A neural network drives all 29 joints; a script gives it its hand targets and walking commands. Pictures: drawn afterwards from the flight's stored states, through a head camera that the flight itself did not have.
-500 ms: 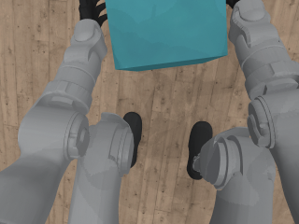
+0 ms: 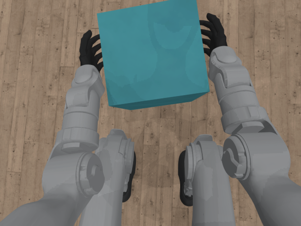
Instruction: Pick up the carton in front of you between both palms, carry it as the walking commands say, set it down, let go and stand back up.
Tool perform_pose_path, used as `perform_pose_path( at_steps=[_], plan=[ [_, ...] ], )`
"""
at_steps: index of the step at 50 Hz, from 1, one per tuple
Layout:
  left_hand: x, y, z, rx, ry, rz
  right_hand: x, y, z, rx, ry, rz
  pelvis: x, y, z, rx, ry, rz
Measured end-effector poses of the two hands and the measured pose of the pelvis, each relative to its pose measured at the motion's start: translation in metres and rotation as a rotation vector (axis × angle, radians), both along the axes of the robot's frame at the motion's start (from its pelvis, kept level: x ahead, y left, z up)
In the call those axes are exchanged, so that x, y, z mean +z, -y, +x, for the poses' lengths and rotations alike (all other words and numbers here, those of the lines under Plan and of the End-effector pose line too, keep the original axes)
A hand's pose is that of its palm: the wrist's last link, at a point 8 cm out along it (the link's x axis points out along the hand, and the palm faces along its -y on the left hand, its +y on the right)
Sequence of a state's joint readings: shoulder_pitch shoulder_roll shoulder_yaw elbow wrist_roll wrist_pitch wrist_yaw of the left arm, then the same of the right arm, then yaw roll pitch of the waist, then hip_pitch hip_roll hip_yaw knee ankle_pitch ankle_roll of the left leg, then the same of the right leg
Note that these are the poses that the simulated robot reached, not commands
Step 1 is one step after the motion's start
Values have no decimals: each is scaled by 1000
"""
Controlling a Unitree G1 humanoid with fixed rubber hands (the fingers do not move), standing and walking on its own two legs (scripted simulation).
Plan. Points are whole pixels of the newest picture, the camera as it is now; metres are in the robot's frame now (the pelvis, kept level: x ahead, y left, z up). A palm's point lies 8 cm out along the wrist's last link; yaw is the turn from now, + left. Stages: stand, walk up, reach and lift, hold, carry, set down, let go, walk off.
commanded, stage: reach and lift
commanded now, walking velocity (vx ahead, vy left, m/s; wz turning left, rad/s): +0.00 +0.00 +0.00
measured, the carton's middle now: (154, 67) +0.51 +0.02 -0.15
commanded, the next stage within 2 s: none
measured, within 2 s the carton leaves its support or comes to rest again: neither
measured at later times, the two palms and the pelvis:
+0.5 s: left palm (50, 45) +0.46 +0.17 +0.08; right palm (250, 30) +0.49 -0.13 +0.07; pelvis +0.02 +0.00 +0.13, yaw +0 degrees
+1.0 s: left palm out of the picture +0.43 +0.16 +0.24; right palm out of the picture +0.44 -0.14 +0.24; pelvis +0.07 +0.00 +0.27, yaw -1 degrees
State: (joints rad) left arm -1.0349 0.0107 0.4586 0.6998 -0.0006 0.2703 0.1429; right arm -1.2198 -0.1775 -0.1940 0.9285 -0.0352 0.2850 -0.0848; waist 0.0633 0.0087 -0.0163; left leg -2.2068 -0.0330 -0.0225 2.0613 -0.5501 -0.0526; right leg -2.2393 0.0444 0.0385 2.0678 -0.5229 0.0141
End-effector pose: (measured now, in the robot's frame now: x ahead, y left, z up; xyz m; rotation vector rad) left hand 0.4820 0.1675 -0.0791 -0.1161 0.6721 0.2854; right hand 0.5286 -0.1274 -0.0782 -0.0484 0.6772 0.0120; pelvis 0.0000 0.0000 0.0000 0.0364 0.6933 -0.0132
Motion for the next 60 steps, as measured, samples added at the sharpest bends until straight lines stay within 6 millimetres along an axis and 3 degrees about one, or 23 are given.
perform_pose_path(
  at_steps=[8, 15, 24, 60],
  plan=[
    [65, -5, -14, -15, -27, 23, 65, -4, -14, -6, -25, -1, 49, 2, -1, -5, -40, 5],
    [104, -10, -17, -21, -15, 30, 100, -9, -21, -16, -12, 3, 81, 2, 4, 10, -55, -4],
    [151, -2, -22, -50, -2, 22, 146, 1, -38, -60, -2, 13, 121, -1, 18, 10, -28, -16],
    [381, 11, -69, -130, -7, 21, 376, 15, -110, -147, -6, 16, 318, -2, 86, 2, 410, -31]
  ],
)
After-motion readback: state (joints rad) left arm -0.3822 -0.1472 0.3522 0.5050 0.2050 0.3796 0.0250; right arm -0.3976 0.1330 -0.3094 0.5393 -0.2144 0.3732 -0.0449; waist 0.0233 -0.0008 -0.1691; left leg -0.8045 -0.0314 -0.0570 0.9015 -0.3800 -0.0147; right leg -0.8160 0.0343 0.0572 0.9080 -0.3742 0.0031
